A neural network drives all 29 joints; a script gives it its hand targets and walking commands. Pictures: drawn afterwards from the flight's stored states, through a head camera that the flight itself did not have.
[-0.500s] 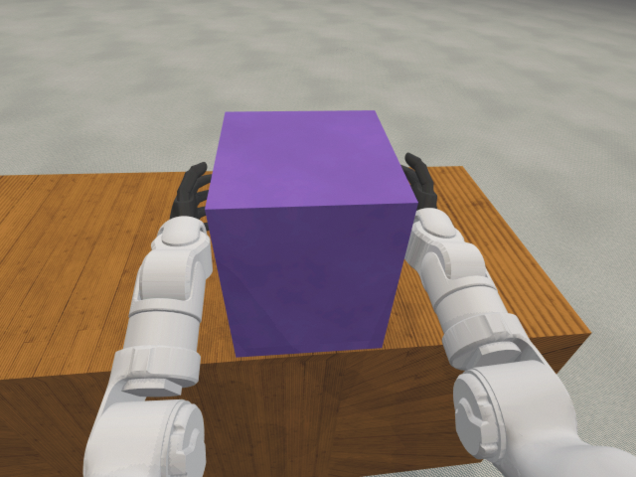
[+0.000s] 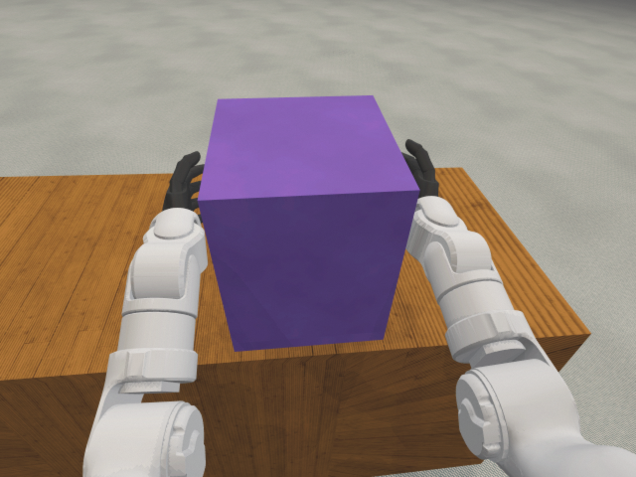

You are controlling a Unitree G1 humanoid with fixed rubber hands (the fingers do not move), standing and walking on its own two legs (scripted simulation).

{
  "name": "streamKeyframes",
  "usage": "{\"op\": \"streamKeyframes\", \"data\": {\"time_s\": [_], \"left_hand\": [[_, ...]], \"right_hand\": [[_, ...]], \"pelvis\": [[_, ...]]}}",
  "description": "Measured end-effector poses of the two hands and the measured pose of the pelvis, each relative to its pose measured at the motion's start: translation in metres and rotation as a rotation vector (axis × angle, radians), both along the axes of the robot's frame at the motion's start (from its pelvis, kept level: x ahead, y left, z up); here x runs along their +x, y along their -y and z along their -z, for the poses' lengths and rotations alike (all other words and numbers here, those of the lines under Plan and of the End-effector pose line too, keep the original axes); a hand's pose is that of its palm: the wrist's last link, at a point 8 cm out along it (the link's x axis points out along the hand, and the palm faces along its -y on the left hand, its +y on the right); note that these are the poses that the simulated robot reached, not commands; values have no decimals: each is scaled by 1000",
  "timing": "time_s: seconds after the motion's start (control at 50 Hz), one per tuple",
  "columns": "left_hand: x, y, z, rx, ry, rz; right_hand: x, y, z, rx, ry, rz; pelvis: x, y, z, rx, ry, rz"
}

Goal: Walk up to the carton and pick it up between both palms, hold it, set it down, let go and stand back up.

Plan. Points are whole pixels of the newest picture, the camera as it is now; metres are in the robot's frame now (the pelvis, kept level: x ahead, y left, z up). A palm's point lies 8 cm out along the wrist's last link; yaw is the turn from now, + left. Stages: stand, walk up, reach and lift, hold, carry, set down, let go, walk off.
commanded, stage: hold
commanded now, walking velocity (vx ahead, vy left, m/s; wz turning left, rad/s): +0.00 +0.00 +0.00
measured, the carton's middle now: (303, 223) +0.41 -0.01 +0.16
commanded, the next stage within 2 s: none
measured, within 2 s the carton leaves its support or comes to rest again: neither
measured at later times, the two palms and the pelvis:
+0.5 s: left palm (169, 218) +0.37 +0.15 +0.21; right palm (419, 200) +0.37 -0.14 +0.22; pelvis -0.01 +0.00 +0.00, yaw +0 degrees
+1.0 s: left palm (169, 218) +0.37 +0.15 +0.20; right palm (419, 201) +0.37 -0.14 +0.22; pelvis -0.01 +0.00 +0.00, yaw +0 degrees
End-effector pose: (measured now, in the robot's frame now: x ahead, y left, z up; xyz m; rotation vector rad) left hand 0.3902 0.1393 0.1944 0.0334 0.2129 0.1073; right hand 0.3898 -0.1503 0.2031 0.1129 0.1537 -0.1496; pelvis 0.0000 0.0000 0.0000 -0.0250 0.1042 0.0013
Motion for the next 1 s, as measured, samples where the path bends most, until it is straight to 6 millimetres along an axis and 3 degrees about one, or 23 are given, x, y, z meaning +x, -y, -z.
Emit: {"op": "streamKeyframes", "data": {"time_s": [0.4,1.0], "left_hand": [[-18,-9,-11,-13,2,-7],[-18,-9,-10,-15,0,-7]], "right_hand": [[-16,-9,-15,-7,0,-8],[-16,-9,-14,-8,-7,-9]], "pelvis": [[-8,-4,1,-5,28,-1],[-8,-4,1,-5,27,0]]}}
